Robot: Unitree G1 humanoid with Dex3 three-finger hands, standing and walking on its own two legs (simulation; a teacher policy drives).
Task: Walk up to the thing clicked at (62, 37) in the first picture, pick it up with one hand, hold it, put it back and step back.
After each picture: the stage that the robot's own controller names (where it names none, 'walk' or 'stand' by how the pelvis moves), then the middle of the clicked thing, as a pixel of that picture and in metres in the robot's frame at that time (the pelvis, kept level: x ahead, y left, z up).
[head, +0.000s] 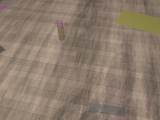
stand; (60, 30) +1.55 +0.24 -0.65
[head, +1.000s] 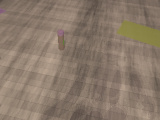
walk; (61, 40) +1.41 +0.18 -0.65
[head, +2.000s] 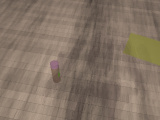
walk; (55, 72) +0.88 +0.19 -0.65
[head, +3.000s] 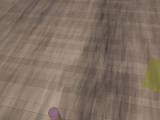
walk; (56, 119) +0.48 +0.24 -0.63
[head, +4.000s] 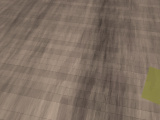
walk; out of the picture +0.38 +0.21 -0.65
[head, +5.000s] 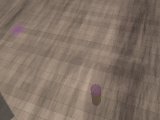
stand; (96, 95) +0.54 -0.01 -0.63
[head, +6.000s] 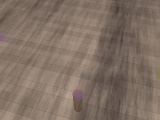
stand; (77, 101) +0.58 +0.05 -0.63
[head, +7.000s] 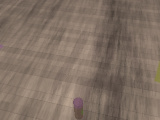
stand; (78, 109) +0.55 +0.04 -0.65
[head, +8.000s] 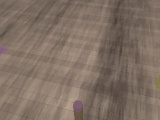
stand; (78, 112) +0.56 +0.05 -0.66
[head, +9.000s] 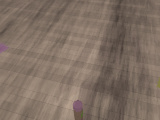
stand; (78, 112) +0.55 +0.06 -0.66
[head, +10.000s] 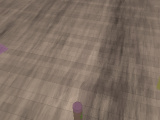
stand; (77, 113) +0.55 +0.05 -0.66
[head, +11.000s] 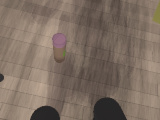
go down; (59, 49) +0.62 +0.04 -0.39
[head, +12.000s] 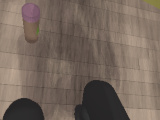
go down; (31, 26) +0.65 +0.08 -0.30
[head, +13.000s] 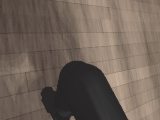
close in; out of the picture +0.64 +0.15 -0.20
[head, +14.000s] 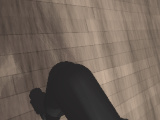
close in; out of the picture +0.64 +0.17 -0.22
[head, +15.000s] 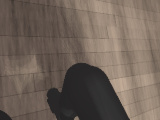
close in; out of the picture +0.65 +0.16 -0.21
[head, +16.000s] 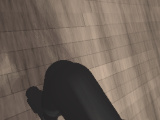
close; out of the picture +0.64 +0.17 -0.21
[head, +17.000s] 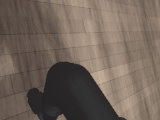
approach; out of the picture +0.63 +0.17 -0.23
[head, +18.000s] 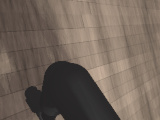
close; out of the picture +0.64 +0.17 -0.23
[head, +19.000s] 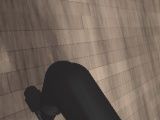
close; out of the picture +0.64 +0.17 -0.23
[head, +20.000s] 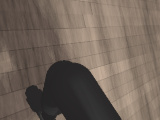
close; out of the picture +0.64 +0.17 -0.23
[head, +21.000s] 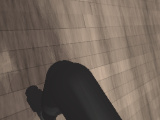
close; out of the picture +0.64 +0.18 -0.23
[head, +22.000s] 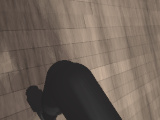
close; out of the picture +0.64 +0.18 -0.23
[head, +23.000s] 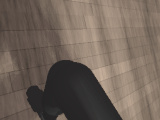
close; out of the picture +0.64 +0.17 -0.22
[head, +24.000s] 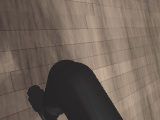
close; out of the picture +0.64 +0.17 -0.22
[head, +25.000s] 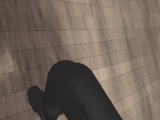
close; out of the picture +0.64 +0.17 -0.22
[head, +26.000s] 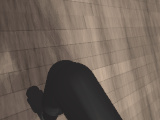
close; out of the picture +0.64 +0.18 -0.22
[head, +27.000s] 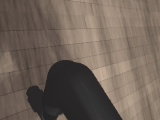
close; out of the picture +0.64 +0.18 -0.22
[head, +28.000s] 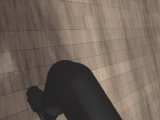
close; out of the picture +0.64 +0.18 -0.22
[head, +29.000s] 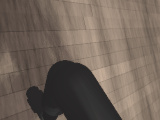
close; out of the picture +0.64 +0.18 -0.22
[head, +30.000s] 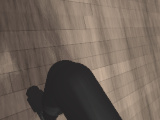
close; out of the picture +0.64 +0.17 -0.22
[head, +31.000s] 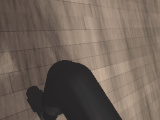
close; out of the picture +0.64 +0.17 -0.22
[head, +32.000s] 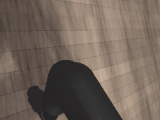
close; out of the picture +0.64 +0.17 -0.22
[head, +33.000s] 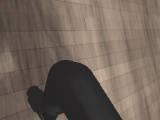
close; out of the picture +0.64 +0.17 -0.23
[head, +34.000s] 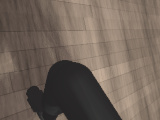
close; out of the picture +0.64 +0.17 -0.23
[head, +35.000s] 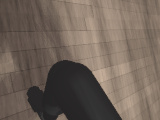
close; out of the picture +0.64 +0.17 -0.23
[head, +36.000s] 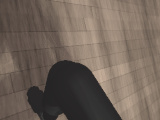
close; out of the picture +0.63 +0.17 -0.23
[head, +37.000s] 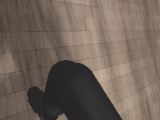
close; out of the picture +0.63 +0.16 -0.22
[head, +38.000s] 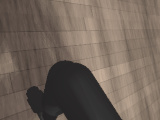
close; out of the picture +0.63 +0.16 -0.22
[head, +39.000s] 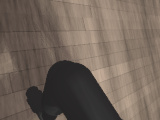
close; out of the picture +0.63 +0.15 -0.22
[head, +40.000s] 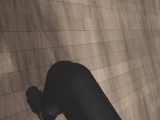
close; out of the picture +0.63 +0.16 -0.23
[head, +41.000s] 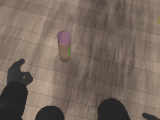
stand; (64, 48) +0.64 +0.04 -0.39
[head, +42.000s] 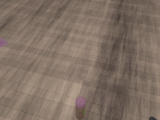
stand; (80, 108) +0.56 +0.00 -0.59
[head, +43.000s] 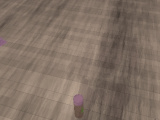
stand; (78, 107) +0.56 +0.02 -0.59
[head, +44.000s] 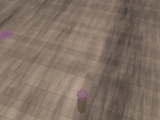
stand; (82, 101) +0.58 +0.02 -0.61
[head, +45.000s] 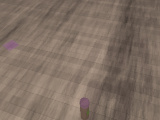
stand; (84, 109) +0.57 +0.02 -0.66
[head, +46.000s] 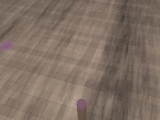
stand; (81, 110) +0.55 +0.03 -0.66
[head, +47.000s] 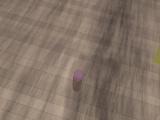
walk; (77, 81) +0.61 -0.02 -0.64
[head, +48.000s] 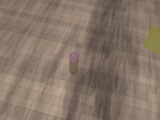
walk; (73, 64) +0.81 +0.04 -0.64
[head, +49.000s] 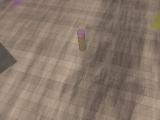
walk; (81, 40) +1.11 +0.08 -0.63
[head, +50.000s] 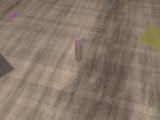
stand; (78, 51) +1.17 +0.03 -0.65
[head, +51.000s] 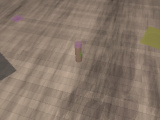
stand; (78, 52) +1.20 +0.04 -0.66
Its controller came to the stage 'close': yes
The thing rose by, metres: 0.00
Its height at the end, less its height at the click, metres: +0.00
